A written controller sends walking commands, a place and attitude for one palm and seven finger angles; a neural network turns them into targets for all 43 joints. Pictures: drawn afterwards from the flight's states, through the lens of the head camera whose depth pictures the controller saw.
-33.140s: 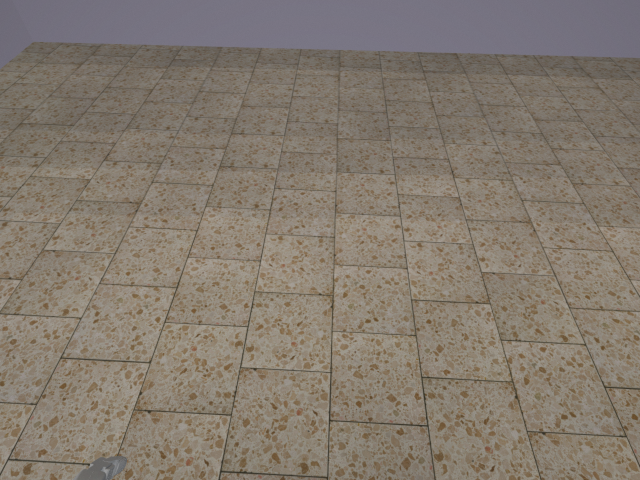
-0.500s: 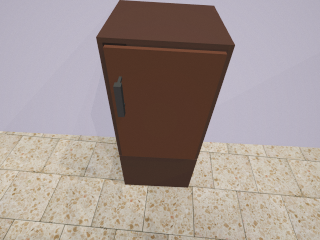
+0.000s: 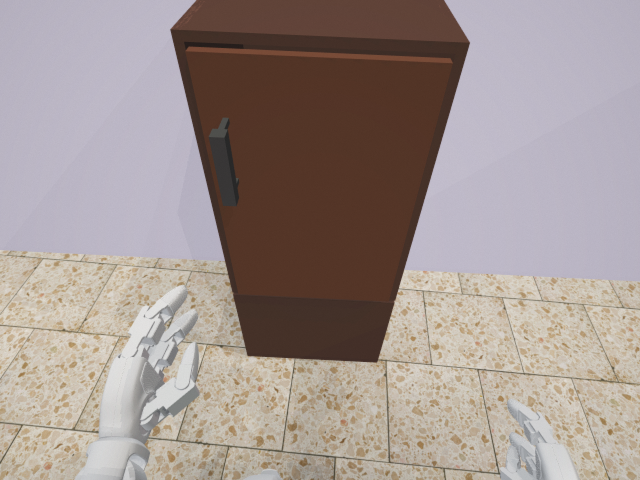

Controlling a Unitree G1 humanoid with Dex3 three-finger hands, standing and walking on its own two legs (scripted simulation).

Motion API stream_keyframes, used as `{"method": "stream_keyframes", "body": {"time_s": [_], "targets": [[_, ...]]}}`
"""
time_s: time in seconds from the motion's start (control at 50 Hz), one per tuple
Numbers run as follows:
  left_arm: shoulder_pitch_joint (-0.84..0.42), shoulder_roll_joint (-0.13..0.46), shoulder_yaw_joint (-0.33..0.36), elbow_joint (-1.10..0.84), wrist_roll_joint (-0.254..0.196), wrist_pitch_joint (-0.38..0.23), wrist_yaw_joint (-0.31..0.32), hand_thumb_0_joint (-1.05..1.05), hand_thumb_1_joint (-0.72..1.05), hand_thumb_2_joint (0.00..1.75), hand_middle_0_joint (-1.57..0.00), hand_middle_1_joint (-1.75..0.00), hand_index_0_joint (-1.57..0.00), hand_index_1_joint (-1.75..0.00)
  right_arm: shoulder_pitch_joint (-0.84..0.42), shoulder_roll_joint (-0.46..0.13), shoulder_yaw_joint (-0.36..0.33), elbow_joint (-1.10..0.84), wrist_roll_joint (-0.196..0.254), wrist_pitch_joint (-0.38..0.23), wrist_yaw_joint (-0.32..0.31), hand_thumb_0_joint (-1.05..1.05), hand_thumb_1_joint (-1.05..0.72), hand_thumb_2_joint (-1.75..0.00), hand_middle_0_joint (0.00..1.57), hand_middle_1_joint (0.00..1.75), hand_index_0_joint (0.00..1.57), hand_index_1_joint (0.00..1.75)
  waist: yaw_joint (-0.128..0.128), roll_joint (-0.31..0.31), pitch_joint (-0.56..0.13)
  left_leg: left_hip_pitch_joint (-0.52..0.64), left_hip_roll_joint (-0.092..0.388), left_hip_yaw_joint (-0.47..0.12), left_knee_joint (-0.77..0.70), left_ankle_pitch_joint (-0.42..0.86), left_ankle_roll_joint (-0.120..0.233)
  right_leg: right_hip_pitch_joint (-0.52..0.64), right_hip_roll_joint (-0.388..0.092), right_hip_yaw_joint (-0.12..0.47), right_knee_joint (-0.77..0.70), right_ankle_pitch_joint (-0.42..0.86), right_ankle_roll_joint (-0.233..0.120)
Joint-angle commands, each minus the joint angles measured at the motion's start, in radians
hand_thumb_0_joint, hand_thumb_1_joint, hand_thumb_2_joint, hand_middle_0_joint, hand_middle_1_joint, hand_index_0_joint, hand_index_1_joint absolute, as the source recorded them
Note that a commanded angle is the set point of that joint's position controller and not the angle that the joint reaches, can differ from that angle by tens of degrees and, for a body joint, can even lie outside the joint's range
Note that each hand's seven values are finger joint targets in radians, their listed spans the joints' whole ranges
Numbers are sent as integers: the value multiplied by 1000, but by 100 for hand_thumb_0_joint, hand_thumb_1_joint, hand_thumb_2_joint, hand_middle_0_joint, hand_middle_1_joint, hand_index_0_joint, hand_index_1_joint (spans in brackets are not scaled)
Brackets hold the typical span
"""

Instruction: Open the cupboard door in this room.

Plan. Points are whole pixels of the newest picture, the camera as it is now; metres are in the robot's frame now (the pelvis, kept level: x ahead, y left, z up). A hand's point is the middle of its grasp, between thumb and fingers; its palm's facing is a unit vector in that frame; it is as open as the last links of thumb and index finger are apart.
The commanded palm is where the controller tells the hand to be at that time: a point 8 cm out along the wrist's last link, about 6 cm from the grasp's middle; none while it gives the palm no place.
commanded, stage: raise the hand with hooked fingers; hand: left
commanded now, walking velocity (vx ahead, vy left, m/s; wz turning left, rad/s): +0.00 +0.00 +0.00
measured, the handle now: (227, 162) +0.59 +0.17 +0.09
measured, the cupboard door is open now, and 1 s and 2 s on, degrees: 0 0 0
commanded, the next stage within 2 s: move the hooked fingers beside the handle in 1.80 s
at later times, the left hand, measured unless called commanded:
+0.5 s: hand (155, 370) +0.25 +0.20 +0.04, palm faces -0.01 -1.00 -0.04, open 10.8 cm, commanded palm +0.21 +0.26 +0.04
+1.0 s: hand (109, 321) +0.29 +0.26 +0.07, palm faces +0.01 -1.00 -0.05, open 13.6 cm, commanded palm +0.27 +0.31 +0.08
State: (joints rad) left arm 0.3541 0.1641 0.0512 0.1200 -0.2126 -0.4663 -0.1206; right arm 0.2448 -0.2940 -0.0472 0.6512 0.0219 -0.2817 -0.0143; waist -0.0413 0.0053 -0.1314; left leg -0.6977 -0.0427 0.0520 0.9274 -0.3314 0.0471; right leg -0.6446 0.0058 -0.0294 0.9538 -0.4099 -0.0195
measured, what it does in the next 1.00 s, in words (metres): stands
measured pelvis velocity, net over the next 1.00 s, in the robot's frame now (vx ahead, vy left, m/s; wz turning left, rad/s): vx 0.04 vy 0.01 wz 0.01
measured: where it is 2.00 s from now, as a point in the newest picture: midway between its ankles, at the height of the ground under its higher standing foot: outside the picture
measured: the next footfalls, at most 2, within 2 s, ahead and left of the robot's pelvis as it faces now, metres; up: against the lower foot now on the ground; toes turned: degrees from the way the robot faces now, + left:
none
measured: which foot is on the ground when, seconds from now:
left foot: down 0.00-1.00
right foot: down 0.00-1.00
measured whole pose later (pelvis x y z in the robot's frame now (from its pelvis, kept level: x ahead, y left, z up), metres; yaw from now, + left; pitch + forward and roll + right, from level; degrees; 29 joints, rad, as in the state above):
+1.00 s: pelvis +0.04 +0.01 +0.00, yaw +1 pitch +10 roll -4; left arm 0.19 0.38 0.33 0.15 -0.36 -0.28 -0.41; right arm 0.26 -0.26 0.04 0.52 0.05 -0.20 -0.06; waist 0.00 0.02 -0.11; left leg -0.71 -0.02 0.00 0.96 -0.42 0.07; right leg -0.61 0.04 -0.07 0.89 -0.45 -0.01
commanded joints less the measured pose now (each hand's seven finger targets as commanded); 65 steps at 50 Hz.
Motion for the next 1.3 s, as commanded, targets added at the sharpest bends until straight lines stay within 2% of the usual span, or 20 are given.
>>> {"method": "stream_keyframes", "body": {"time_s": [0.0, 0.04, 0.08, 0.12, 0.14, 0.16, 0.18, 0.24, 0.32, 0.34, 0.4, 0.44, 0.5, 0.58, 0.7, 0.74, 0.88, 1.18, 1.22, 1.28], "targets": [[244, 184, 174, -72, -38, -70, -174, 0, 53, 74, -23, -54, -23, -54, -172, -94, -43, -338, 24, -1, 17, 0, -90, -90, 20, 30, 20, 30, 126, -45, 10, -140, -3, -48, -63, -288, -42, -74, -16, 87, -146, -408, -31], [219, 196, 197, -229, -68, -15, -143, 0, 48, 72, -23, -57, -23, -57, -160, -89, -39, -379, 25, 36, 3, 0, -90, -90, 20, 30, 20, 30, 128, 44, -52, -86, 11, -78, -79, -259, -32, -73, 10, 59, -100, -297, -32], [137, 198, 197, -393, -78, -2, -100, 0, 43, 70, -23, -60, -23, -60, -118, -65, -33, -387, 19, 60, -12, 0, -90, -90, 20, 30, 20, 30, 93, 88, -94, -49, 29, -95, -56, -211, -24, -77, 15, 61, -99, -221, -29], [54, 211, 188, -529, -64, -53, -66, 0, 39, 68, -24, -63, -24, -63, -79, -51, -29, -365, 10, 61, -23, 0, -90, -90, 20, 30, 20, 30, 48, 136, -132, -2, 41, -101, 8, -87, -12, -105, 26, 57, -80, -87, -26], [-18, 215, 168, -582, -65, -86, -70, 0, 36, 67, -24, -64, -24, -64, -61, -55, -20, -350, 1, 56, -28, 0, -90, -90, 20, 30, 20, 30, 17, 118, -140, -6, 43, -110, 44, -42, -8, -126, 34, 53, -59, -39, -22], [-15, 223, 173, -558, -59, -111, -79, 0, 34, 66, -24, -66, -24, -66, -49, -55, -22, -320, -1, 52, -32, 0, -90, -90, 20, 30, 20, 30, 8, 118, -159, 5, 49, -114, 69, 0, -8, -144, 36, 51, -49, 2, -21], [9, 187, 141, -514, -63, -127, -103, 0, 32, 65, -24, -68, -24, -68, -42, -55, -17, -302, -2, 43, -32, 0, -90, -90, 20, 30, 20, 30, -8, 121, -144, 4, 48, -113, 95, 31, -9, -160, 36, 47, -40, 46, -17], [-13, 197, 127, -393, -89, -101, -204, 0, 25, 62, -25, -72, -25, -72, -50, -77, -3, -263, 3, 22, -39, 0, -90, -90, 20, 30, 20, 30, -33, 96, -115, -37, 49, -120, 129, 30, -5, -170, 37, 56, -50, 59, -9], [35, 288, 259, -321, -131, 43, -293, 0, 15, 58, -25, -78, -25, -78, -59, -83, -7, -267, 26, 21, -54, 0, -90, -90, 20, 30, 20, 30, 21, 12, -243, -43, 44, -102, 99, 75, -2, -3, 11, 93, -110, 108, 16], [57, 304, 301, -286, -148, 79, -302, 0, 13, 57, -25, -80, -25, -80, -72, -81, -5, -264, 27, 24, -56, 0, -90, -90, 20, 30, 20, 30, 44, 28, -253, -35, 43, -104, 94, 108, -5, 26, 14, 91, -103, 148, 13], [67, 293, 348, -331, -183, 111, -285, 0, 6, 54, -26, -84, -26, -84, -74, -61, -4, -270, 26, 28, -58, 0, -90, -90, 20, 30, 20, 30, 65, -9, -300, 11, 42, -105, 50, 178, -9, 101, 3, 64, -103, 276, 27], [60, 302, 373, -314, -188, 102, -264, 0, 1, 52, -26, -87, -26, -87, -80, -55, -2, -258, 20, 27, -56, 0, -90, -90, 20, 30, 20, 30, 76, 1, -264, 24, 43, -111, 33, 212, -13, 96, 11, 43, -92, 317, 17], [47, 271, 336, -286, -175, 65, -257, 0, -6, 49, -27, -92, -27, -92, -64, -64, -4, -249, 20, 23, -49, 0, -90, -90, 20, 30, 20, 30, 47, 0, -207, 37, 44, -106, 10, 184, -14, 37, 13, 24, -99, 272, 19], [11, 285, 330, -260, -177, 46, -276, 0, -15, 45, -27, -98, -27, -98, -42, -86, -8, -255, 23, 11, -46, 0, -90, -90, 20, 30, 20, 30, 42, 14, -206, 76, 43, -106, -17, 174, -13, 12, 23, 5, -107, 208, 6], [-65, 335, 353, -297, -179, 46, -264, 0, -29, 39, -29, -107, -29, -107, -22, -104, -5, -264, 28, 8, -47, 0, -90, -90, 20, 30, 20, 30, 44, 89, -219, 158, 51, -116, -75, 186, -20, 9, 30, -25, -121, 168, -9], [-106, 370, 379, -271, -179, 57, -256, 0, -34, 37, -29, -110, -29, -110, -15, -111, -2, -260, 26, 13, -50, 0, -90, -90, 20, 30, 20, 30, 43, 91, -187, 161, 54, -127, -89, 176, -24, 6, 37, -31, -127, 154, -15], [-231, 394, 373, -194, -172, 110, -280, 0, -50, 30, -30, -120, -30, -120, -9, -124, 11, -271, 34, 29, -56, 0, -90, -90, 20, 30, 20, 30, 32, 112, -171, 227, 63, -146, -147, 138, -34, 6, 38, -41, -166, 118, -15], [-557, 511, 430, 14, -168, 191, -365, 0, -50, 30, -30, -120, -30, -120, -11, -138, 34, -254, 38, 43, -77, 0, -90, -90, 20, 30, 20, 30, 34, 119, -147, 319, 66, -187, -247, 73, -45, 40, 38, -40, -233, 92, -24], [-599, 524, 433, 39, -169, 196, -377, 0, -50, 30, -30, -120, -30, -120, -11, -142, 32, -250, 40, 42, -82, 0, -90, -90, 20, 30, 20, 30, 28, 86, -138, 314, 66, -190, -257, 37, -39, 46, 36, -38, -244, 79, -23], [-658, 558, 451, 68, -168, 199, -391, 0, -50, 30, -30, -120, -30, -120, -3, -145, 35, -244, 39, 44, -83, 0, -90, -90, 20, 30, 20, 30, 33, 117, -156, 343, 64, -189, -263, 67, -41, 59, 37, -37, -251, 94, -27]]}}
